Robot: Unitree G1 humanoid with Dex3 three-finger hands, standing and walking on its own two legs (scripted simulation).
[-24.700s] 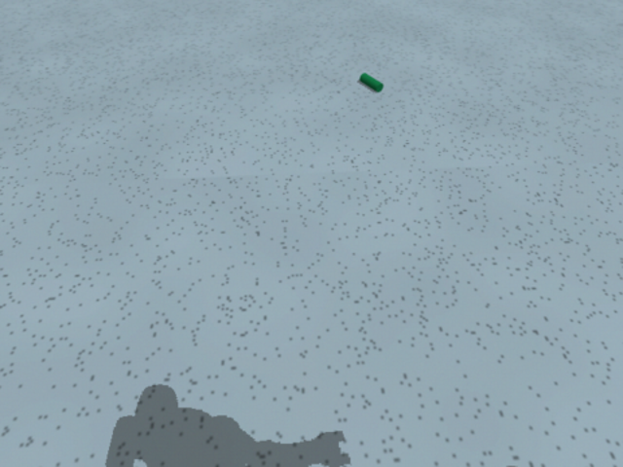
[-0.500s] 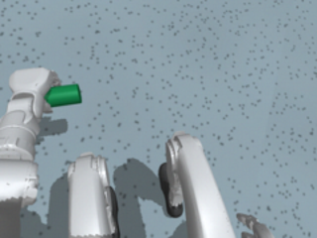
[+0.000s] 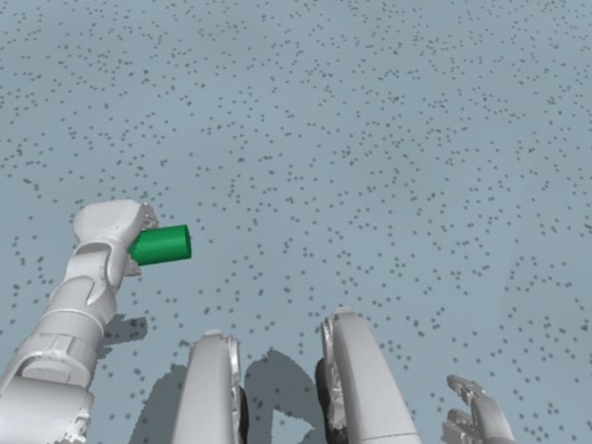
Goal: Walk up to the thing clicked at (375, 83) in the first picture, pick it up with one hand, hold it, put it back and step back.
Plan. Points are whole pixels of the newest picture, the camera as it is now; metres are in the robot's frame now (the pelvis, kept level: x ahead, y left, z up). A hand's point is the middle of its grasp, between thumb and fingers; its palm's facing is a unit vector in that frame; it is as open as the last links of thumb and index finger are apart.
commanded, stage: lift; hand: left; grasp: from above
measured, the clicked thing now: (138, 248) +0.42 +0.21 -0.13
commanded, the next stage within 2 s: hold in 0.76 s
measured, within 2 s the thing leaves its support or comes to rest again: neither
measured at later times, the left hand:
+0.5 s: hand (83, 228) +0.38 +0.21 +0.05, palm faces -0.45 -0.05 -0.89, open 8.5 cm
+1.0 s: hand (44, 194) +0.39 +0.22 +0.12, palm faces -0.45 -0.04 -0.89, open 8.5 cm
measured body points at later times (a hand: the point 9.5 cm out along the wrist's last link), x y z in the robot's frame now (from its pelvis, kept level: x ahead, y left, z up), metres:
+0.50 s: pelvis +0.04 +0.00 +0.14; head +0.11 +0.00 +0.59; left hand +0.40 +0.21 +0.11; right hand +0.10 -0.27 +0.02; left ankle +0.06 +0.11 -0.52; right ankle +0.10 -0.14 -0.52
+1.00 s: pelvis +0.07 +0.00 +0.19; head +0.11 +0.00 +0.64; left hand +0.41 +0.21 +0.17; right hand +0.16 -0.27 +0.07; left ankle +0.06 +0.11 -0.52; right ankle +0.10 -0.13 -0.52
